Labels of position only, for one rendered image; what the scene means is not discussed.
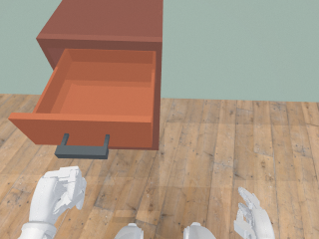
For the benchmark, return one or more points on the robot left hand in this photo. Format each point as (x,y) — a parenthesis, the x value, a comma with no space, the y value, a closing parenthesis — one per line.
(66,183)

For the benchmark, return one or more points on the drawer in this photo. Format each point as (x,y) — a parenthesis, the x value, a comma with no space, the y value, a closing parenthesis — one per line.
(94,92)

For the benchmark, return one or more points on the right robot shin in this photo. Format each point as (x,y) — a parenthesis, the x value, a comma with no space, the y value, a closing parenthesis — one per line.
(195,223)

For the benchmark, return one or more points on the right robot thigh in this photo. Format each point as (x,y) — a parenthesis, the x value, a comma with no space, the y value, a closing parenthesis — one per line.
(197,232)

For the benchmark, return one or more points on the cabinet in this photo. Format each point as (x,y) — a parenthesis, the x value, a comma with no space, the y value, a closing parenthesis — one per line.
(124,25)

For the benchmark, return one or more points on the handle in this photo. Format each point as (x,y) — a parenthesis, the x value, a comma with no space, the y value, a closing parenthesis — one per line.
(82,151)

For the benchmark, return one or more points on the left robot forearm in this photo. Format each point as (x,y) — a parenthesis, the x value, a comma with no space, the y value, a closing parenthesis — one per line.
(38,230)

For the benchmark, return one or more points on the robot right hand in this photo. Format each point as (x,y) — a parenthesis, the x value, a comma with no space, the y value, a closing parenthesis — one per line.
(257,224)

